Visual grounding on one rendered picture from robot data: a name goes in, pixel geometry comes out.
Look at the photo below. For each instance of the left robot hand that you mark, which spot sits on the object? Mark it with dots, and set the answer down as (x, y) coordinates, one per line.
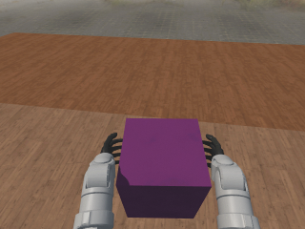
(107, 147)

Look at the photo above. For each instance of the right robot hand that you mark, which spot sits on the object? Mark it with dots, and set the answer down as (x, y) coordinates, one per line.
(216, 148)

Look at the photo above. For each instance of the left robot forearm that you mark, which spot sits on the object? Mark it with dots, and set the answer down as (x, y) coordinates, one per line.
(95, 211)

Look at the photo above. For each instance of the carton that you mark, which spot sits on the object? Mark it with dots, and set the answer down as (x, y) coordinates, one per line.
(163, 171)

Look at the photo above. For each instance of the right robot forearm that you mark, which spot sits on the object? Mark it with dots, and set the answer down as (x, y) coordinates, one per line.
(235, 210)

